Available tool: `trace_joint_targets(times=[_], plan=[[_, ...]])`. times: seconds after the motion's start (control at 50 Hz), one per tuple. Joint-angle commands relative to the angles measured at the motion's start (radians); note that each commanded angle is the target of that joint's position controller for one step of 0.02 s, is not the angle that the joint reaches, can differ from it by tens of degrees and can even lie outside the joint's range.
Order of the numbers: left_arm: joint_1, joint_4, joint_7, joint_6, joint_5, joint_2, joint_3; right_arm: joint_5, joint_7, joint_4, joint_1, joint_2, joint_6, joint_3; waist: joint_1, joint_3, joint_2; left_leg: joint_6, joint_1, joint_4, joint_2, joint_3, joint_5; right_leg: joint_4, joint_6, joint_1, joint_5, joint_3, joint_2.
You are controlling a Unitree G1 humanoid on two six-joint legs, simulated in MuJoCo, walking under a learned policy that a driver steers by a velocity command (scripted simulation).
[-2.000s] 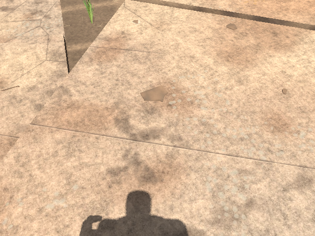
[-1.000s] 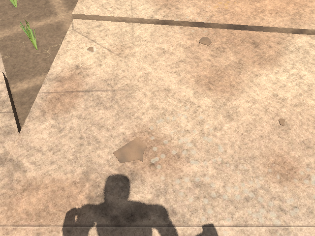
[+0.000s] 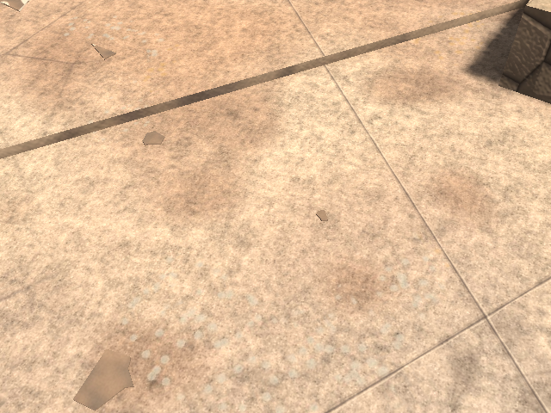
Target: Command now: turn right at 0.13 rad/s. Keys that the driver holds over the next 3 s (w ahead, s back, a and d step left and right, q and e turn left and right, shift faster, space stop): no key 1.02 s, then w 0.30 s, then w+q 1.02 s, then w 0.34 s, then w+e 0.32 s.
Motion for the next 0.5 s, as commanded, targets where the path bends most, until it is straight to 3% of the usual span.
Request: trace_joint_targets(times=[0.02,0.06,0.1,0.12,0.14,0.16,0.18,0.2,0.24,0.36,0.5], plan=[[-0.026,-0.042,0.004,-0.01,0.001,0.144,0.038,0.001,0.002,-0.069,-0.035,-0.045,-0.014,0.0,0.028,-0.103,-0.187,0.004,0.062,-0.149,0.004,-0.005,0.005,-0.1,-0.185,0.091,0.362,0.185,-0.233],[-0.031,-0.026,0.002,-0.008,-0.001,0.139,0.033,0.004,0.005,-0.059,-0.017,-0.051,-0.016,0.0,0.021,-0.095,-0.182,0.015,0.124,-0.274,-0.004,0.0,0.057,-0.097,-0.182,0.076,0.286,0.215,-0.236],[-0.026,-0.001,-0.001,-0.013,-0.012,0.112,0.02,-0.012,0.01,-0.039,0.024,-0.047,-0.024,0.007,-0.015,-0.08,-0.138,0.043,0.267,-0.499,-0.005,-0.006,0.305,-0.089,-0.119,0.013,0.165,0.203,-0.197],[0.007,0.013,-0.003,-0.021,0.0,0.098,0.015,-0.025,0.008,-0.041,0.032,-0.087,-0.027,0.004,0.004,-0.09,-0.081,0.065,0.336,-0.498,0.054,-0.076,0.462,-0.066,-0.066,-0.024,0.076,0.181,-0.154],[0.052,0.019,-0.01,-0.028,0.009,0.112,0.023,-0.017,0.006,-0.035,0.017,-0.155,-0.028,-0.012,0.061,-0.074,0.028,0.099,0.312,-0.441,0.078,-0.073,0.448,-0.068,-0.028,-0.041,-0.007,0.12,-0.088],[0.013,0.024,-0.008,-0.026,0.011,0.114,0.022,-0.009,0.013,-0.027,0.002,-0.113,-0.031,-0.008,0.035,-0.063,0.061,0.123,0.211,-0.459,0.058,-0.071,0.273,-0.052,0.006,0.022,-0.032,0.073,-0.053],[-0.026,0.024,-0.004,-0.022,0.008,0.124,0.025,-0.014,0.018,-0.03,-0.012,-0.073,-0.038,0.004,0.019,-0.039,0.047,0.118,0.169,-0.482,0.044,-0.067,0.198,-0.028,0.014,0.043,-0.025,0.068,-0.051],[-0.035,0.027,0.001,-0.016,0.003,0.114,0.025,-0.021,0.017,-0.025,-0.022,-0.061,-0.044,0.009,0.02,-0.037,0.045,0.105,0.153,-0.491,0.038,-0.062,0.187,-0.018,0.009,0.052,-0.005,0.068,-0.056],[-0.023,0.038,0.007,-0.004,0.002,0.109,0.026,-0.019,0.016,-0.017,-0.015,-0.049,-0.057,0.015,0.018,-0.028,0.038,0.091,0.16,-0.484,0.027,-0.051,0.206,-0.018,0.0,0.044,0.036,0.076,-0.06],[0.006,0.095,0.012,-0.008,-0.003,0.095,0.029,-0.014,0.002,0.01,0.01,-0.047,-0.057,0.023,0.008,-0.027,-0.027,0.091,0.184,-0.466,0.012,-0.038,0.213,-0.021,0.009,0.034,0.069,0.075,-0.062],[0.036,0.171,0.022,-0.01,-0.007,0.1,0.033,-0.01,0.0,0.052,0.017,-0.037,-0.056,0.028,0.011,-0.023,-0.05,0.095,0.191,-0.468,-0.001,-0.029,0.238,-0.022,0.019,0.056,0.115,0.071,-0.064]])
